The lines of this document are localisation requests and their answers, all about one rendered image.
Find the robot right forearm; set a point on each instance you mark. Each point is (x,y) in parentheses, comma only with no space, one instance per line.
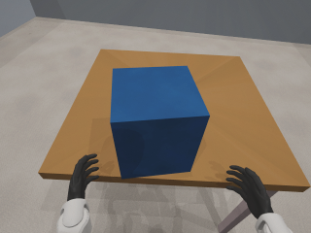
(271,223)

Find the carton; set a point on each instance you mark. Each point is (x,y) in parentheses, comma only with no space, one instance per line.
(158,119)

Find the right robot hand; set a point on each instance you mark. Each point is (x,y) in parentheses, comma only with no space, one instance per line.
(252,190)

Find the table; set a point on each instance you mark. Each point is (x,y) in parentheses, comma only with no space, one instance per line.
(240,131)

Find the robot left forearm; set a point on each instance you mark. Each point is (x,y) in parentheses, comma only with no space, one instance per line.
(74,217)

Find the left robot hand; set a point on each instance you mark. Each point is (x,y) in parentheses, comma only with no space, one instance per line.
(79,182)

